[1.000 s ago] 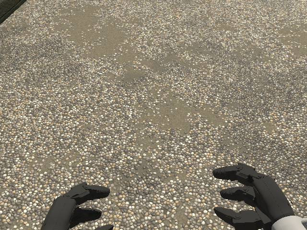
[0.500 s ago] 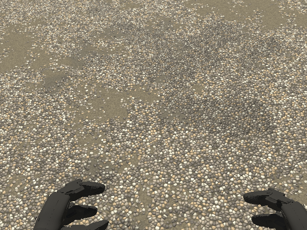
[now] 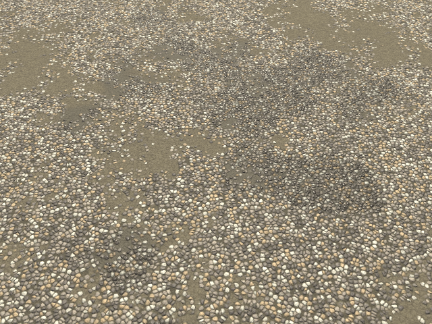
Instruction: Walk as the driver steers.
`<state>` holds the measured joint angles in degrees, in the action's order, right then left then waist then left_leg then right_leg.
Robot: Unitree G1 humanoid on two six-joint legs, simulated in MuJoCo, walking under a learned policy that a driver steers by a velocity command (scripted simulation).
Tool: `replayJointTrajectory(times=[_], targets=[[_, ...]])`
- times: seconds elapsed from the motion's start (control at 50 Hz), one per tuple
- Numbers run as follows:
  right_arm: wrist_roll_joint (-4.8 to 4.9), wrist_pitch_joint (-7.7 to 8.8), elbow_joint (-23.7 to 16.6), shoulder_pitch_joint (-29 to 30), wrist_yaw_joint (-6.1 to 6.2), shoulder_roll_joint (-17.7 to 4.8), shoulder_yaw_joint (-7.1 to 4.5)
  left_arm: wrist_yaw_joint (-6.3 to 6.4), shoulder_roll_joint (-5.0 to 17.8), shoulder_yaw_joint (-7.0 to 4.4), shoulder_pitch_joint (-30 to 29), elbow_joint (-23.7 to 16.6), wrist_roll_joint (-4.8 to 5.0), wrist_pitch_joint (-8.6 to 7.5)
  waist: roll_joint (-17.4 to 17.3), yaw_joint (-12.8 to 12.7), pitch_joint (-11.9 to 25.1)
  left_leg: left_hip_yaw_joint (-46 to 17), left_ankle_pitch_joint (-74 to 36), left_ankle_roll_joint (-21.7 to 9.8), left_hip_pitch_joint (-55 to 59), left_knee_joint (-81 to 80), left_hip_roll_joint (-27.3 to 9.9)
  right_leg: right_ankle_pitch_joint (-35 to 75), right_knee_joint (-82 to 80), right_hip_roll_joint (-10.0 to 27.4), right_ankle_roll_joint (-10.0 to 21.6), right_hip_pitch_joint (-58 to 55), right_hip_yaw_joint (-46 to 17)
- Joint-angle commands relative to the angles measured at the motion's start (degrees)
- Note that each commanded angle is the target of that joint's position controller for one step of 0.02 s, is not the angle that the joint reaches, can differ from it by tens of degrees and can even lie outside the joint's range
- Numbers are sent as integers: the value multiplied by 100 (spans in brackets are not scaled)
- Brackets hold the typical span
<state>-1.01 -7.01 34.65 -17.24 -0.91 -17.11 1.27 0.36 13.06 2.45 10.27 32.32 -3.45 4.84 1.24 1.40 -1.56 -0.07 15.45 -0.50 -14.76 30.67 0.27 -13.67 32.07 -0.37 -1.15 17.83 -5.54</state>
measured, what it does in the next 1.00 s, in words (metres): steps on the spot: right foot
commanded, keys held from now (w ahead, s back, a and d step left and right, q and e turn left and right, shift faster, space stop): q+shift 0.04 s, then w+q+shift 0.42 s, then w+e+shift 0.54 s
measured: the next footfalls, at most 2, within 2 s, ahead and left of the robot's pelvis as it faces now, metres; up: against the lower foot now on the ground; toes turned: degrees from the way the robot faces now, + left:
right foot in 0.56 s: +0.04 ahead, -0.10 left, +0.00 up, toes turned +27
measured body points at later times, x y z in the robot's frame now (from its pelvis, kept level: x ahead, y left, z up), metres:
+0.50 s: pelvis -0.04 +0.00 -0.01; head -0.02 +0.06 +0.44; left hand +0.09 +0.33 -0.06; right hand +0.25 -0.10 -0.05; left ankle -0.04 +0.10 -0.73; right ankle +0.00 -0.13 -0.69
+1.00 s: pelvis -0.05 +0.00 +0.00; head -0.06 -0.01 +0.45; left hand +0.16 +0.26 +0.00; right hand +0.27 -0.12 +0.02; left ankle -0.04 +0.10 -0.73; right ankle +0.00 -0.12 -0.73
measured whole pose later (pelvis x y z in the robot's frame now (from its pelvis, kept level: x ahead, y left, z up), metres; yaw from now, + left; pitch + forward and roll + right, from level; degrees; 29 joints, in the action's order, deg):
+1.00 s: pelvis -0.05 +0.00 +0.00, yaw +13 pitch -1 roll +1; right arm -5.8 1.2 19.9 0.5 -0.6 -15.1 6.0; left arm -2.0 16.5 6.3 1.9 22.8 -2.2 2.2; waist -0.4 0.0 1.7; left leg 5.4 14.5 -2.0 -15.8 30.9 0.5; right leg -16.1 33.0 -5.6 -0.5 15.5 -13.6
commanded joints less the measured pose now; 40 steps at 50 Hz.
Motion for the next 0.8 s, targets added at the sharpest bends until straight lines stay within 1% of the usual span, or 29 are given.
replayJointTrajectory(times=[0.02, 0.04, 0.08, 0.1, 0.12, 0.14, 0.16, 0.18, 0.2, 0.22, 0.26, 0.28, 0.3, 0.32, 0.34, 0.36, 0.38, 0.4, 0.44, 0.46, 0.48, 0.5, 0.52, 0.56, 0.58, 0.6, 0.62, 0.68, 0.8], targets=[[-46, -80, -633, 177, 69, -762, -326, 7, 354, -199, -171, -420, -14, -107, -473, -73, 630, -1258, -1513, -940, -238, -152, -530, 1698, 255, 9, 384, -274, 305], [-19, -125, -687, 243, 134, -664, -301, 36, 471, -260, -184, -379, -18, -99, -160, -23, 585, -1151, -1703, -836, -612, 55, -435, 2116, 179, 96, 507, -442, 323], [-194, -120, -885, 324, 233, -235, -120, 47, 389, -193, -383, -517, -274, -108, 447, -15, 842, -660, -786, -331, -1058, 581, 104, 2008, -382, 443, 768, -796, 182], [-242, -62, -861, 194, 245, -58, -67, 32, 552, -259, -546, -560, -292, -123, 1067, 82, 914, -211, 471, -72, -1125, 1607, 486, 1648, -813, 967, 1161, -665, -209], [-324, 3, -959, 288, 231, -231, -109, 11, 645, -283, -658, -638, -255, -159, 1224, 5, 863, -321, 1329, 114, -1358, 2913, 349, 1585, -973, 1612, 1614, -375, -563], [-259, 82, -1079, 504, 210, -355, -159, -3, 656, -301, -743, -656, -185, -216, 922, 17, 813, -593, 1605, 194, -1629, 3581, 41, 1987, -907, 1970, 1788, -207, -577], [-185, 138, -1169, 578, 210, -210, -100, -23, 651, -305, -803, -607, -141, -232, 609, 93, 775, -735, 1650, 179, -1758, 3379, -276, 2345, -709, 1995, 1699, -255, -342], [-159, 143, -1272, 603, 203, -19, 20, -86, 714, -306, -1075, -616, -78, -245, 582, 191, 742, -749, 1655, 200, -1800, 2930, -593, 2540, -567, 1848, 1479, -378, -74], [-86, 168, -1243, 419, 186, -23, 24, -7, 880, -398, -932, -505, 140, -177, 422, 171, 944, -621, 1467, -62, -1686, 2020, -786, 2138, -713, 1860, 1263, -763, -109], [-110, 196, -1226, 431, 165, -70, 42, 38, 1049, -459, -755, -392, 206, -144, 217, 33, 1035, -271, 1027, -200, -1217, 1668, -627, 1967, -747, 1780, 1160, -717, 14], [-151, 183, -1040, -114, 117, -129, -55, 138, 1051, -449, -1218, -307, 264, -247, -105, 343, 1146, 59, -39, -619, -2, 528, -304, 617, -410, 1534, 703, -388, 495], [-180, 155, -974, -367, 85, -245, -125, 153, 839, -375, -1412, -379, 259, -288, -585, 361, 982, -363, -777, -795, 345, 56, -386, 134, 521, 973, 303, -70, 1047], [-79, 110, -1206, -5, 55, -1022, -308, 115, 662, -283, -1404, -609, 111, -305, -2187, 177, 556, -2617, -75, -1507, 8, -722, -1022, -1246, 1664, -15, -230, 1151, 1512], [-132, 163, -1522, 279, 23, -1189, -332, 80, 956, -386, -1955, -824, 181, -404, -1900, 379, 252, -3789, 350, -1897, -269, -1287, -1471, -1864, 2995, -321, -377, 1882, 628], [-205, 222, -1621, 665, 62, -928, -245, 33, 1008, -431, -1982, -828, 227, -481, -1316, 189, 151, -3319, -36, -1712, -573, -1181, -1358, -1704, 3677, -323, -412, 1949, 277], [-144, 273, -1786, 1197, 94, -654, -160, 27, 899, -402, -1784, -799, 76, -506, -936, -79, 264, -2610, -832, -1383, -709, -839, -1025, -1461, 3972, -301, -452, 1666, 317], [-54, 301, -1873, 1442, 144, -513, -91, 37, 877, -400, -1613, -824, -115, -503, -912, -205, 446, -2298, -1921, -1245, -335, -426, -824, -1376, 3887, -291, -506, 1788, 243], [1, 294, -1872, 1440, 195, -381, -40, 21, 781, -379, -1422, -794, -218, -515, -893, -271, 788, -2204, -2669, -1176, 59, -132, -725, -1310, 3771, -249, -443, 1733, 70], [-113, 274, -1960, 1480, 224, -276, 2, -70, 605, -251, -1459, -887, -239, -549, -877, -303, 1246, -2179, -3603, -1095, 626, -52, -564, -1414, 2850, -273, -464, 1297, 52], [-58, 253, -2016, 1633, 259, -255, -22, -109, 557, -168, -1620, -961, -203, -618, -811, -262, 1396, -2203, -3707, -979, 906, 0, -498, -1376, 1971, -172, -456, 1074, -17], [-33, 236, -2024, 1841, 355, -210, 24, -155, 501, -69, -1656, -954, -101, -696, -868, -228, 1519, -2175, -3363, -877, 1075, -132, -619, -1199, 1405, -9, -462, 797, 1], [-43, 219, -2057, 1942, 396, -67, 94, -215, 459, 28, -1716, -960, -84, -749, -882, -62, 1640, -2393, -2902, -845, 1216, -268, -766, -786, 949, 164, -425, 509, -32], [-37, 176, -1970, 1931, 423, -132, 107, -208, 493, 59, -1611, -868, 46, -817, -826, 2, 1861, -2607, -1885, -842, 1154, -582, -830, -128, 429, 200, -329, 39, 35], [-88, 205, -2028, 2331, 348, -139, 209, -209, 487, 159, -1482, -932, -81, -796, -623, -99, 1585, -2407, -1222, -590, 454, -762, -702, 889, -152, 205, -160, -920, 393], [-153, 267, -2050, 2259, 285, -84, 274, -208, 601, 216, -1687, -1090, -138, -804, -96, 144, 1570, -2154, -580, -372, 324, -692, -516, 1465, -114, 481, 38, -1153, 128], [-184, 364, -2033, 2267, 188, -94, 314, -210, 628, 263, -1897, -1215, -133, -802, 382, 264, 1463, -1798, -87, -162, 199, -681, -365, 1230, -252, 612, 287, -1155, -155], [-229, 461, -2050, 2505, 115, -178, 327, -204, 654, 283, -1954, -1295, -59, -782, 456, 231, 1158, -1530, 55, 11, 126, -651, -296, 801, -523, 637, 441, -881, -385], [-391, 638, -2134, 2806, 27, -116, 415, -149, 783, 313, -1828, -1363, 145, -706, 117, 187, 560, -1016, -38, 199, 242, -429, -318, -229, -1089, 607, 481, -127, -919], [-520, 903, -2261, 2901, -120, -23, 495, -134, 761, 313, -1672, -1506, 79, -430, -421, -34, 666, -752, -5, 170, 387, -555, -587, -560, -927, 314, 293, 197, -1073]])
